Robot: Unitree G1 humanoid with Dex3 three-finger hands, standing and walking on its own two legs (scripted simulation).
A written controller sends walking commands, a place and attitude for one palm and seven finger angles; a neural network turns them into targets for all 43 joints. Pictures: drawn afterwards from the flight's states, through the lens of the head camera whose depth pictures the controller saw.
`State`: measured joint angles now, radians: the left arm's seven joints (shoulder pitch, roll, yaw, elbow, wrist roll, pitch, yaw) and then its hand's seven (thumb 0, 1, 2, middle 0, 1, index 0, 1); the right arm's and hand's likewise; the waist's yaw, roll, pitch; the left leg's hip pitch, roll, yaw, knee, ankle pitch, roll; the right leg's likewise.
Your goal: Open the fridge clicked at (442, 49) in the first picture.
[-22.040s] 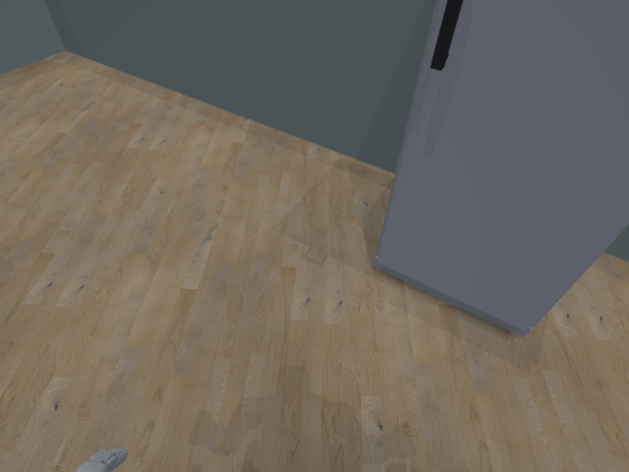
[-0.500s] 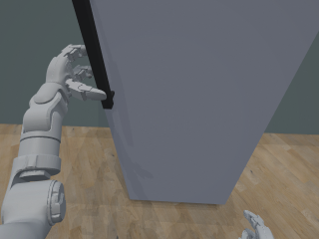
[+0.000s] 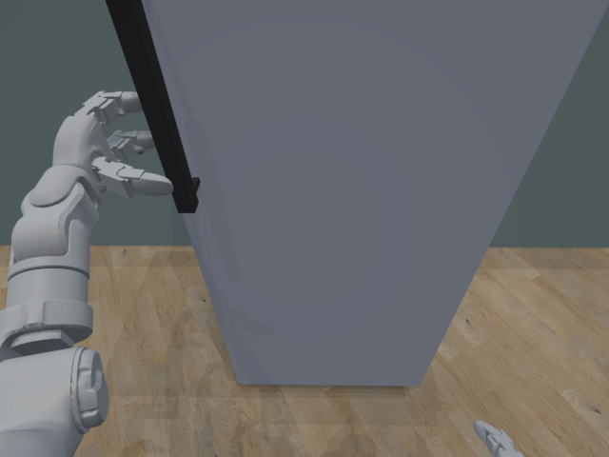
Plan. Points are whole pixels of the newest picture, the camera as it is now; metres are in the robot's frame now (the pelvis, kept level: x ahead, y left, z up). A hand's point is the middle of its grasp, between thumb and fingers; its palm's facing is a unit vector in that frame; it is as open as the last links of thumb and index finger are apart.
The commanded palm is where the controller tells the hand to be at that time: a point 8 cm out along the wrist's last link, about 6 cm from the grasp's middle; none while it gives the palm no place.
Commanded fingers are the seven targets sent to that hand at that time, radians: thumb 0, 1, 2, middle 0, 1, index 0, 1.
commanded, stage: move the hooked fingers beside the handle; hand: left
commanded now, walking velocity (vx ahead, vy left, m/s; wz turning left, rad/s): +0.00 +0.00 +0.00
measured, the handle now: (167, 112) +0.47 +0.20 +0.25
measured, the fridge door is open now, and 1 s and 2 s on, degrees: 0 0 0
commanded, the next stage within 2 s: feel for the door with the fingertips in 1.98 s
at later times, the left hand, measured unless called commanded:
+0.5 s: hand (127, 152) +0.40 +0.23 +0.23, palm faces +0.06 -1.00 -0.01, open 14.0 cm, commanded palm +0.37 +0.28 +0.23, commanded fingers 0.00 -0.50 0.30 -0.30 -1.20 -0.30 -1.20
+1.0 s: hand (118, 153) +0.40 +0.24 +0.24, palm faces +0.06 -1.00 -0.01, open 14.0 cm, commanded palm +0.37 +0.30 +0.23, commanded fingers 0.00 -0.50 0.30 -0.30 -1.20 -0.30 -1.20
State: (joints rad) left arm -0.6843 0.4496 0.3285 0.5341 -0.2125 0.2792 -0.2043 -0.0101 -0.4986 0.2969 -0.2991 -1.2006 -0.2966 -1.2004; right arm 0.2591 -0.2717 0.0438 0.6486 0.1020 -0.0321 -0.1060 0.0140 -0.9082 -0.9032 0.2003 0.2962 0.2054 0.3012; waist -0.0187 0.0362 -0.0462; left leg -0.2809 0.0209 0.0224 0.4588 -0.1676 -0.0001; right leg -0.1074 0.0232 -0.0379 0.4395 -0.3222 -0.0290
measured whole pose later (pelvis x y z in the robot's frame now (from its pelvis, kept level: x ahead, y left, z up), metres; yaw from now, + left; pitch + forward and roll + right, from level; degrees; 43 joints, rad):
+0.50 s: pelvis +0.00 +0.01 +0.00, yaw +1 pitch +0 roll +0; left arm -0.68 0.47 0.32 0.53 -0.23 0.28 -0.25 -0.01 -0.50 0.30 -0.30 -1.20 -0.30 -1.20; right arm 0.23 -0.27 0.05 0.63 0.11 -0.04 -0.11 0.01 -0.91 -0.90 0.20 0.30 0.21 0.30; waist -0.01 0.04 -0.05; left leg -0.30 0.01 0.02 0.48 -0.18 0.01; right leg -0.12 0.01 -0.04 0.45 -0.33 -0.02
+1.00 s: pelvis +0.01 +0.01 +0.00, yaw +0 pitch +0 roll +0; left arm -0.64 0.49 0.35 0.50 -0.24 0.27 -0.29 -0.01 -0.50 0.30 -0.30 -1.20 -0.30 -1.20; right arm 0.25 -0.28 0.05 0.62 0.11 -0.03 -0.11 0.01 -0.91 -0.90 0.20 0.30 0.21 0.30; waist -0.01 0.04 -0.06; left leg -0.31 0.01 0.02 0.48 -0.19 0.01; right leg -0.12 0.01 -0.04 0.44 -0.33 -0.02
